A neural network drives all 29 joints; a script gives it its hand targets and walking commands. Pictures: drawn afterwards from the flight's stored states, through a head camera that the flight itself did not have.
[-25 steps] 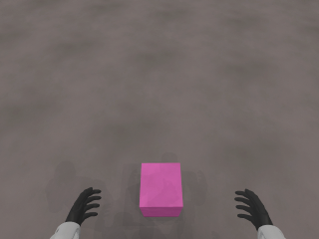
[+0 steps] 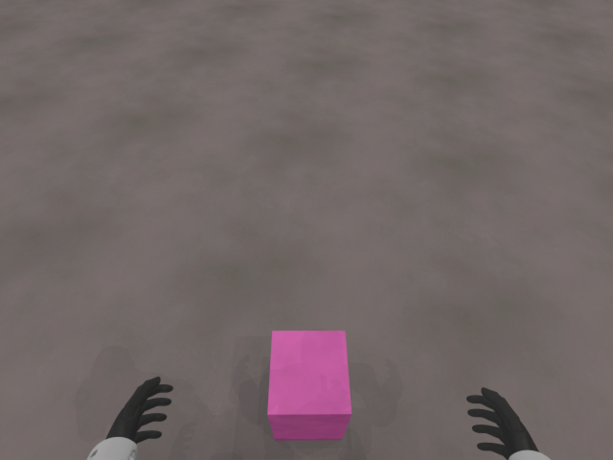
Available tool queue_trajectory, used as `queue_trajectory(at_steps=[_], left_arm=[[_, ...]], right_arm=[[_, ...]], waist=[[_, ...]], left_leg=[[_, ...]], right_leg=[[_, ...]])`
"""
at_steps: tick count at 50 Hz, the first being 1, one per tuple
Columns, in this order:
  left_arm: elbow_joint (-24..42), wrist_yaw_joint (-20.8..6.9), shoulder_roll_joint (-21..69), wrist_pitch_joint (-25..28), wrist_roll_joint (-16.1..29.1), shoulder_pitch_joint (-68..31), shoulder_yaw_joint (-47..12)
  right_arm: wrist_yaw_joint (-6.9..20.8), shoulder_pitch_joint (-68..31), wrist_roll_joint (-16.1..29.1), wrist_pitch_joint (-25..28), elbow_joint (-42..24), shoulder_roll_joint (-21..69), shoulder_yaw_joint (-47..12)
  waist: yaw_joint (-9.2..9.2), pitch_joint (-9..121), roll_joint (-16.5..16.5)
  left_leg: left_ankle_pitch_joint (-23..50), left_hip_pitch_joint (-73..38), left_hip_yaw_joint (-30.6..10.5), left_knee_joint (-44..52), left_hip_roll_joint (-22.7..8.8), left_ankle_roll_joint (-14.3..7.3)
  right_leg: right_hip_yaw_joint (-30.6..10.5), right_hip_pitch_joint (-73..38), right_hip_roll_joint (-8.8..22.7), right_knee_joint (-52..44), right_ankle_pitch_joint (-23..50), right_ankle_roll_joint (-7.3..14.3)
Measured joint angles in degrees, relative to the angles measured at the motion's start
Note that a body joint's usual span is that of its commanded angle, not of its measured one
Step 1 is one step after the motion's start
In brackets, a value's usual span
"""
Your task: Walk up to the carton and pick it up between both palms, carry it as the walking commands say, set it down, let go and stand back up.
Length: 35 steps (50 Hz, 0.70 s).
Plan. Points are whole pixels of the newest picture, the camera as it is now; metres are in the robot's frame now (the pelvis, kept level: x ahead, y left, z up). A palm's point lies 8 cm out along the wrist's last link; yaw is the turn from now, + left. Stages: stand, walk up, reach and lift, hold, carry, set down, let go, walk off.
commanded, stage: stand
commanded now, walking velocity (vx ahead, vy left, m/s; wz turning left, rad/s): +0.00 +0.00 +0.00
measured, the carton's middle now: (308, 387) +0.39 +0.02 -0.63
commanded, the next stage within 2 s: none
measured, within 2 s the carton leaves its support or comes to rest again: neither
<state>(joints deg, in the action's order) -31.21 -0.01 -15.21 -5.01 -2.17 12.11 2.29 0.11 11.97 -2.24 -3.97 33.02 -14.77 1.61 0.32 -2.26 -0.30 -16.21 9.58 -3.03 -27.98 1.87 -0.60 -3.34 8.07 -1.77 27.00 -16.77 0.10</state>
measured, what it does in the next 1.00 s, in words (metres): stands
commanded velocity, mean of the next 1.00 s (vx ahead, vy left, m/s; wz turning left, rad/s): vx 0.00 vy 0.00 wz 0.00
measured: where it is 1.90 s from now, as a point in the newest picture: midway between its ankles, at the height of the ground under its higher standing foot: outside the picture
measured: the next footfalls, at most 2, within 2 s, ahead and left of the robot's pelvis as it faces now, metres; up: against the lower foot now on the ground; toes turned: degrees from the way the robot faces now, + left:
none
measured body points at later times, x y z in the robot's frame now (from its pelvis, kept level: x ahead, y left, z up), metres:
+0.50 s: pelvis +0.01 +0.01 +0.00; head +0.01 +0.01 +0.45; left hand +0.13 +0.30 -0.11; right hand +0.14 -0.29 -0.10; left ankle -0.01 +0.11 -0.74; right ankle -0.02 -0.12 -0.74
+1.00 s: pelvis +0.00 +0.00 +0.01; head -0.01 +0.01 +0.46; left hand +0.10 +0.31 -0.11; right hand +0.11 -0.31 -0.10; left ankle -0.01 +0.11 -0.74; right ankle -0.02 -0.12 -0.74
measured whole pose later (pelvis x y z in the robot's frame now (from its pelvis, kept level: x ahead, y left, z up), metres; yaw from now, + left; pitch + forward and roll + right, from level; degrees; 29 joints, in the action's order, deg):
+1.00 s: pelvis +0.00 +0.00 +0.01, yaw +0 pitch -2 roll +0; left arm -54.1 1.2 -21.3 0.2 -1.5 9.7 0.2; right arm -1.2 8.5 -1.3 0.5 55.7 -21.3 0.4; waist 0.3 -0.7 -0.6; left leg -12.6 6.5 -2.6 -21.4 2.0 -1.0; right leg -3.2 5.1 -0.8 20.7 -13.3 -0.3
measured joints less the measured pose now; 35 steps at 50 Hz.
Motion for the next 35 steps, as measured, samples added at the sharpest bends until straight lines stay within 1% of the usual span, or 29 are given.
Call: queue_trajectory(at_steps=[5, 12, 22, 35], left_arm=[[-5.3, 0.8, -2.8, 2.5, -0.2, 0.3, 0.6], [-10.3, 1.3, -4.4, 3.9, -0.1, 0.2, -0.2], [-14.7, 1.5, -4.7, 4.6, 0.2, -1.1, -1.3], [-19.0, 1.5, -5.4, 4.9, 0.5, -2.0, -1.9]], right_arm=[[-1.1, -0.6, -0.2, 2.1, 5.7, -2.7, 0.6], [-1.4, -1.6, 0.0, 3.4, 10.5, -4.4, 0.5], [-1.5, -2.5, 0.3, 4.0, 15.0, -4.7, -0.5], [-1.6, -3.1, 0.7, 4.2, 19.2, -5.6, -1.0]], waist=[[-0.01, 1.5, -0.3], [-0.23, 2.0, -0.5], [-0.36, 1.8, -0.5], [-0.20, 1.7, -0.4]], left_leg=[[-0.3, 1.3, 0.2, -0.4, 0.0, -0.2], [-0.1, 0.6, 0.4, 0.6, 0.2, -0.5], [0.5, -1.0, 0.5, 2.3, 0.4, -0.7], [1.8, -2.4, 0.4, 4.4, 0.4, -0.6]], right_leg=[[-0.1, 1.2, 0.0, 0.3, -0.2, -0.1], [-0.2, 0.6, 0.4, -0.8, 0.0, -0.3], [-0.1, -0.9, 0.8, -2.3, 0.4, -0.5], [0.1, -2.3, 1.0, -4.2, 1.6, -0.4]])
